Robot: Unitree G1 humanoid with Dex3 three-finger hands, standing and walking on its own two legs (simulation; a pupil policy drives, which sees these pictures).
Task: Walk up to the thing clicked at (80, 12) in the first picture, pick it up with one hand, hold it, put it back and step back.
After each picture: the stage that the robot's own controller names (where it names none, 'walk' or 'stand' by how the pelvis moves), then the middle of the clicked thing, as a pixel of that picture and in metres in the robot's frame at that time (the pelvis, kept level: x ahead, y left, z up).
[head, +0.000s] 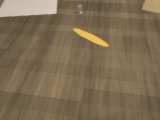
stand; (79, 9) +2.12 +0.06 -0.72
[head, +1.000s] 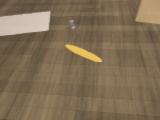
walk; (72, 24) +1.96 +0.29 -0.70
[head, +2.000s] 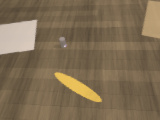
walk; (62, 42) +1.36 +0.35 -0.72
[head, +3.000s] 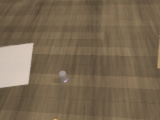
walk; (63, 76) +0.90 +0.27 -0.72
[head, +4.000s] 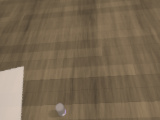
walk; (60, 109) +0.56 +0.29 -0.72
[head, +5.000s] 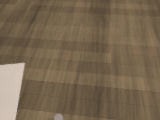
stand; out of the picture +0.42 +0.23 -0.70
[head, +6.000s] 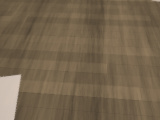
stand; out of the picture +0.39 +0.22 -0.72
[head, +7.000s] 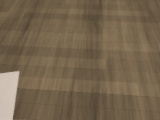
stand; out of the picture +0.39 +0.22 -0.72
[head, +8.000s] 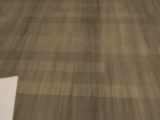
stand; out of the picture +0.37 +0.24 -0.72
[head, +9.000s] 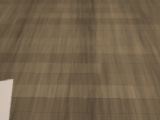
stand; out of the picture +0.35 +0.24 -0.73
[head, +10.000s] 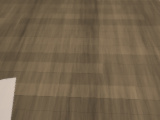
stand; out of the picture +0.37 +0.24 -0.73
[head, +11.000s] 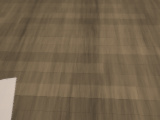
stand; out of the picture +0.36 +0.24 -0.73
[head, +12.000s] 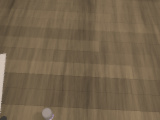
go down; (47, 114) +0.39 +0.23 -0.68
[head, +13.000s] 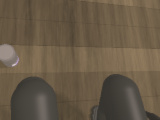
go down; (8, 56) +0.43 +0.29 -0.28
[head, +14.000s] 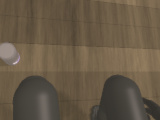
close in; (9, 54) +0.43 +0.30 -0.29
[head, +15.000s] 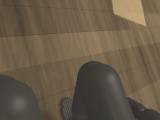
close in; out of the picture +0.40 +0.33 -0.21
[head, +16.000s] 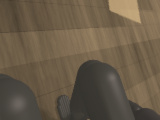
close; out of the picture +0.40 +0.33 -0.22
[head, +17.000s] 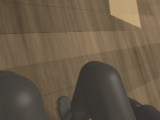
lift; out of the picture +0.37 +0.29 -0.22
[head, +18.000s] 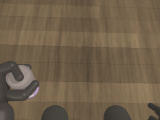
lift; (24, 83) +0.33 +0.20 -0.01
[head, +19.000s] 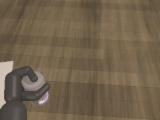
hold; (36, 89) +0.32 +0.18 +0.00
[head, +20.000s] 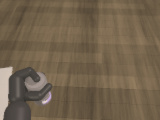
hold; (39, 89) +0.33 +0.17 +0.00
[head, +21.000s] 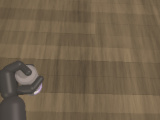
crouch; (29, 81) +0.36 +0.19 -0.06
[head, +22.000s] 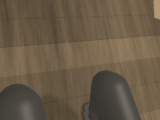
lower; out of the picture +0.47 +0.32 -0.11
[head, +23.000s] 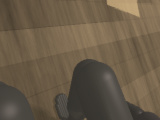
lower; out of the picture +0.41 +0.33 -0.22
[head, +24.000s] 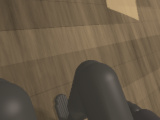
lower; out of the picture +0.40 +0.33 -0.22
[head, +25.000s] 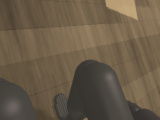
lower; out of the picture +0.40 +0.33 -0.22
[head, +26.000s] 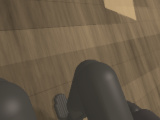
lower; out of the picture +0.40 +0.33 -0.22
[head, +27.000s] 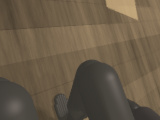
open; out of the picture +0.40 +0.31 -0.22
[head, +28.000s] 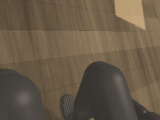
stand; out of the picture +0.40 +0.30 -0.23
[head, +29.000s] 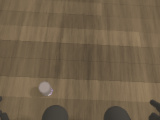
walk; (46, 89) +0.41 +0.23 -0.51
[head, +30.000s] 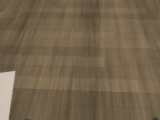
stand; out of the picture +0.39 +0.21 -0.66
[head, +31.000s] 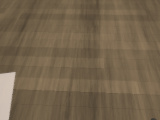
stand; out of the picture +0.38 +0.21 -0.67
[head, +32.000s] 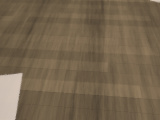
stand; out of the picture +0.39 +0.20 -0.71
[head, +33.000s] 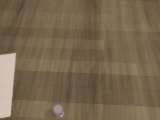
walk; (58, 111) +0.43 +0.19 -0.69
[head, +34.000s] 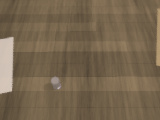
walk; (56, 83) +0.63 +0.25 -0.69
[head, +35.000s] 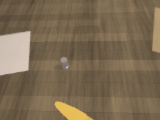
stand; (64, 63) +0.98 +0.27 -0.70
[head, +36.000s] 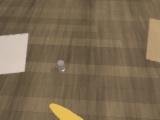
stand; (61, 66) +1.01 +0.24 -0.72
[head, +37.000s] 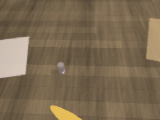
stand; (61, 68) +1.01 +0.25 -0.73
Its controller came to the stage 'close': yes
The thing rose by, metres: 0.71
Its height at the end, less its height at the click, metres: +0.00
